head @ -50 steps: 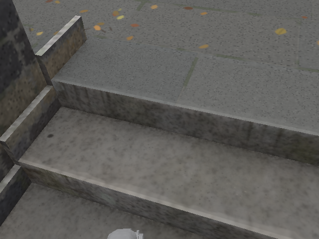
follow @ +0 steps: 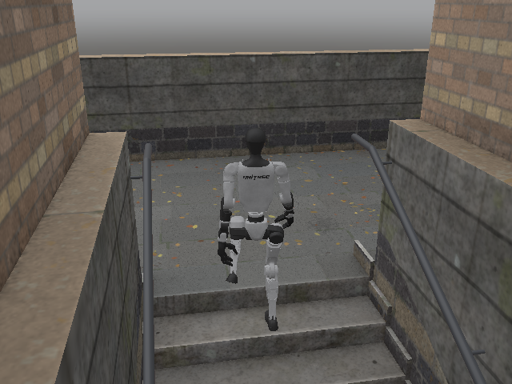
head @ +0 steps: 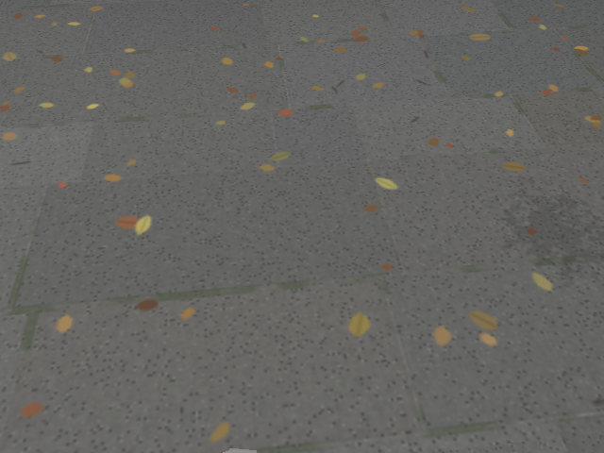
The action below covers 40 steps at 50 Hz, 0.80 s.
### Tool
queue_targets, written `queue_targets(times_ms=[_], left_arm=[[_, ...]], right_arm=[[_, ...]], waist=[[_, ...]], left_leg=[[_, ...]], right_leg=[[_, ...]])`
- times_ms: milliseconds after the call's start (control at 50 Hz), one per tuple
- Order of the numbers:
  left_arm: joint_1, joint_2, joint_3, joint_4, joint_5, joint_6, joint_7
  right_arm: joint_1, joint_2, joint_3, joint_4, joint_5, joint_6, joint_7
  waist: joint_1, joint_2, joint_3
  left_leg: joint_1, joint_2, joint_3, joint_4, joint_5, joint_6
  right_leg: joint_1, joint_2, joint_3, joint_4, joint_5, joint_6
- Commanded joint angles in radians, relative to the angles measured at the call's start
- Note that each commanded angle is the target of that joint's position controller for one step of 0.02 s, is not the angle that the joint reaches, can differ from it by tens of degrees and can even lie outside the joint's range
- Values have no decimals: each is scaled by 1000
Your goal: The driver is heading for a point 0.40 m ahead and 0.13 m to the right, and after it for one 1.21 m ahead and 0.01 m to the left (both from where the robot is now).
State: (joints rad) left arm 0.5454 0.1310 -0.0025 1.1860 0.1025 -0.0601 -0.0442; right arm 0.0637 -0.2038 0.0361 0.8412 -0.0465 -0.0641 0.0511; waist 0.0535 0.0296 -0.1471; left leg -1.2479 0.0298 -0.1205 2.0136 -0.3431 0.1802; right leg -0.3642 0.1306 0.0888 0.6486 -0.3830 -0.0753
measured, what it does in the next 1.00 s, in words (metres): climbs, turning right: left foot 0.15 m higher, then right foot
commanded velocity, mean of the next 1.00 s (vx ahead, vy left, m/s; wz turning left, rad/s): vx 0.35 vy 0.00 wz -0.42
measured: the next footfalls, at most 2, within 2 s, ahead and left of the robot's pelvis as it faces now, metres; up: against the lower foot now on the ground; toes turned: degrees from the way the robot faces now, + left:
left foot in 0.14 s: +0.28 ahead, +0.16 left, +0.15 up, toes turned -2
right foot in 0.72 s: +0.47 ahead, -0.15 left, +0.15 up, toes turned -27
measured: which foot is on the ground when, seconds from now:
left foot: up 0.00-0.12, down 0.14-0.74, up 0.76-1.00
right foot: down 0.00-0.18, up 0.20-0.70, down 0.72-1.00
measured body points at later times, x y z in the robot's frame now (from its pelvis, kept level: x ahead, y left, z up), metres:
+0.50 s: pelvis +0.27 +0.07 +0.17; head +0.26 +0.07 +0.62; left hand +0.54 +0.21 +0.08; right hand +0.16 -0.12 +0.01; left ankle +0.24 +0.16 -0.57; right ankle +0.36 -0.11 -0.43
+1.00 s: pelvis +0.42 -0.03 +0.17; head +0.44 -0.03 +0.62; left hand +0.65 +0.16 +0.05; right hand +0.41 -0.28 +0.04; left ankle +0.47 +0.12 -0.52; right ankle +0.43 -0.13 -0.57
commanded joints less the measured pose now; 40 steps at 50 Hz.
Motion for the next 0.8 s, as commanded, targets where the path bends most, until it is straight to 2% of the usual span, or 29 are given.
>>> queue_targets(times_ms=[20, 40, 60, 80, 100, 120, 140, 160, 180, 200, 220, 240, 280, 300, 320, 340, 360, 380, 400, 420, 480, 560, 640, 680, 720, 740, 760, 780, 800], left_arm=[[-42, 74, -5, -46, 38, -47, 0], [-70, 105, 0, -74, 21, -56, -15], [-204, 155, 9, -158, -33, -49, -39], [-194, 162, 2, -197, -74, -67, -47], [-206, 209, 13, -215, -84, -76, -50], [-194, 257, 28, -232, -95, -84, -48], [-169, 289, 46, -242, -93, -94, -47], [-140, 265, 65, -233, -77, -101, -54], [-37, 103, 40, -256, -36, -100, -54], [-107, 94, 55, -225, -57, -71, -66], [-198, 89, 65, -251, -63, -60, -70], [-189, 85, 61, -213, -66, -62, -63], [-239, 47, 39, -229, -34, -52, -43], [-279, 35, 30, -245, -28, -37, -44], [-298, 17, 22, -249, -41, -29, -47], [-341, 35, 20, -265, -49, -30, -56], [-363, 61, 23, -270, -50, -41, -62], [-426, 79, 30, -300, -56, -48, -75], [-514, 113, 37, -329, -63, -49, -84], [-538, 107, 42, -333, -55, -53, -91], [-574, 97, 38, -353, -68, -56, -81], [-691, 72, 40, -389, -77, -28, -78], [-697, 119, 69, -405, -62, -12, -61], [-652, 137, 83, -378, -58, -23, -45], [-624, 174, 101, -357, -80, -49, -15], [-543, 236, 125, -344, -69, -60, 20], [-364, 294, 132, -310, -55, -46, 46], [-190, 272, 122, -282, -47, -29, 54], [-174, 311, 159, -253, -47, -40, 68]], right_arm=[[-242, -13, 34, -172, -10, -14, -32], [-302, -32, 31, -206, -4, -10, -42], [-339, -2, 46, -243, -8, 14, -38], [-316, 33, 45, -243, 0, 21, -23], [-271, -7, 29, -236, -3, 24, -11], [-233, -55, 13, -216, -8, 21, 1], [-140, -118, -16, -187, 3, 2, -1], [75, -174, -39, -133, 19, -19, -7], [303, -216, -46, -81, 13, -27, -12], [470, -258, -52, -32, -27, -12, -10], [437, -250, -50, 4, -15, -37, -13], [267, -218, -55, 21, 15, -41, -16], [160, 25, -10, 73, 14, -31, -25], [119, 103, 7, 85, 13, -27, -38], [94, 116, 6, 99, 13, -30, -50], [89, 107, 4, 113, 11, -42, -59], [90, 96, 0, 121, -7, -54, -56], [72, 43, -18, 106, -14, -64, -55], [86, 31, -21, 116, -24, -69, -50], [103, 37, -8, 113, -40, -86, -59], [251, -10, -12, 161, -67, -94, -57], [322, -58, -29, 160, -30, -109, -41], [343, -163, -83, 147, 7, -104, -51], [324, -169, -101, 133, 6, -80, -62], [330, -143, -104, 136, 28, -53, -51], [346, -97, -93, 129, 21, -47, -31], [475, -8, -63, 96, 8, -53, -28], [412, -34, -62, 78, 10, -49, 0], [231, -50, -80, 30, 12, -34, 15]], waist=[[-6, 21, 69], [-11, 4, 82], [-72, -38, 86], [-74, -152, 133], [-98, -145, 129], [-116, -126, 81], [-127, -154, 9], [-177, -104, -145], [-191, 215, -450], [-275, 356, -329], [-243, 267, -43], [-154, 195, 85], [-62, -44, 49], [-27, -40, 52], [-9, -21, 90], [-1, -43, 107], [5, -53, 83], [-13, 0, 91], [-41, 1, 93], [-39, 43, 110], [-70, -2, 83], [-73, 48, 105], [-44, 68, 145], [-29, 71, 131], [-6, 35, 98], [-7, 44, -21], [-38, -166, -283], [35, -186, -404], [79, -94, -209]], left_leg=[[-68, 47, 36, -234, -66, -6], [68, 93, 31, -415, 41, -41], [470, 70, 176, -619, -99, -87], [680, 38, 253, -522, -112, -146], [677, -3, 256, -542, -80, -147], [626, -50, 278, -684, -106, -133], [630, -86, 254, -820, -107, -99], [883, -20, 48, -925, 175, -21], [1367, 223, -528, -1199, 124, 183], [1294, 351, -972, -1504, -251, 199], [1074, 299, -858, -1569, -562, 128], [896, 300, -658, -1530, -540, 118], [809, 316, -417, -1493, -209, 100], [777, 309, -376, -1521, -139, 77], [770, 275, -293, -1561, -94, 43], [785, 254, -184, -1595, -53, 26], [797, 225, -77, -1620, 57, -27], [805, 195, 56, -1681, 82, -44], [837, 199, 118, -1732, 133, -38], [871, 191, 166, -1761, 242, -45], [1159, 234, 242, -1764, 554, -31], [1160, 199, 402, -1803, 851, -72], [1415, 256, 391, -1733, 1132, -87], [1483, 270, 390, -1664, 1167, -88], [1414, 237, 389, -1550, 1175, -106], [1248, 189, 386, -1442, 1026, -157], [889, 125, 369, -1193, 419, -258], [756, -11, 275, -964, -369, -298], [624, 11, 142, -812, -418, -272]], right_leg=[[-8, -199, 286, -282, 38, -120], [-116, -204, 299, -330, 60, -116], [-414, -199, 245, -521, 41, -151], [-560, -253, 304, -577, 125, -196], [-445, -286, 295, -526, 373, -197], [-207, -306, 279, -431, 810, -187], [36, -305, 234, -299, 1174, -151], [68, -229, 184, 26, 1266, -63], [-321, -51, 175, 363, 695, -32], [-549, 39, 250, 897, 183, -24], [-735, -10, 232, 1155, 299, -45], [-750, -70, 152, 1220, 365, -56], [-669, -130, 112, 1217, 364, -76], [-652, -158, 115, 1227, 353, -87], [-677, -168, 136, 1187, 339, -104], [-691, -184, 109, 1093, 321, -104], [-648, -195, 112, 1005, 374, -105], [-592, -192, 38, 886, 354, -100], [-582, -210, 9, 800, 354, -85], [-564, -213, -3, 815, 379, -75], [-676, -214, 41, 635, 488, -71], [-382, -211, -130, 321, 444, -11], [-364, -171, -160, 83, 308, 18], [-304, -143, -160, -35, 305, 18], [-78, -89, -162, -250, 578, -52], [224, -108, -119, -140, 849, -119], [753, -324, 97, -2, 1222, -313], [875, -505, 393, -175, 1265, -408], [745, -476, 334, -226, 1172, -329]])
